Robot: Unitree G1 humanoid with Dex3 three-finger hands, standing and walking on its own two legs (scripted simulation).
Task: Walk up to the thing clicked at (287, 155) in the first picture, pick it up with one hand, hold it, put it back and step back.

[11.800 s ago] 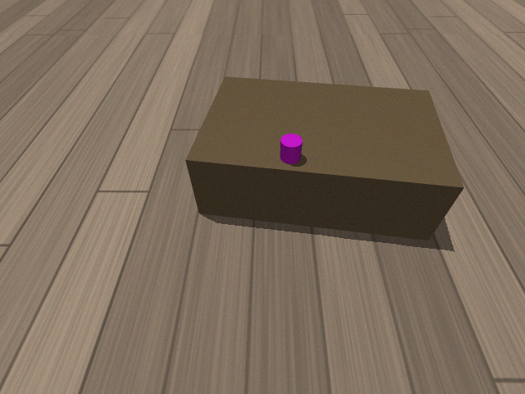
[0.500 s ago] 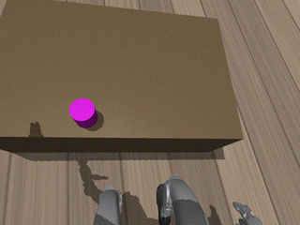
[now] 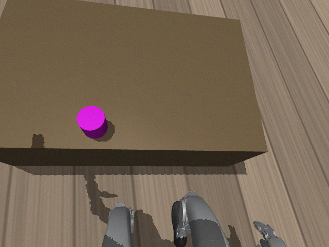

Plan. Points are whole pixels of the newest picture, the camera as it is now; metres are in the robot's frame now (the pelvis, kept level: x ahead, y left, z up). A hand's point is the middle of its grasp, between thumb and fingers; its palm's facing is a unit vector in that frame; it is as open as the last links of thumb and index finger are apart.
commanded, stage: go down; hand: left
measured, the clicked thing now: (93, 122) +0.49 +0.20 -0.26
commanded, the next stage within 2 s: none
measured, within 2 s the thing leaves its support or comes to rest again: neither
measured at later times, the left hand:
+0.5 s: hand out of the picture +0.43 +0.41 +0.06, palm faces +0.25 -0.97 -0.03, open 17.3 cm
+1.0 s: hand out of the picture +0.43 +0.41 +0.07, palm faces +0.26 -0.97 +0.00, open 17.4 cm
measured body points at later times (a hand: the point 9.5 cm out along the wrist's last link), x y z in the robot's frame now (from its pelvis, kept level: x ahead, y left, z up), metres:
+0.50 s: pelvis +0.00 +0.00 +0.00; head +0.18 +0.05 +0.40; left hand +0.41 +0.46 +0.07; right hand +0.08 -0.28 -0.10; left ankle +0.00 +0.12 -0.63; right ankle +0.08 -0.16 -0.63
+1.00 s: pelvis +0.00 +0.00 -0.01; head +0.18 +0.05 +0.40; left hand +0.41 +0.46 +0.07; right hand +0.08 -0.28 -0.10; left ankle +0.00 +0.12 -0.63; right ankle +0.08 -0.16 -0.63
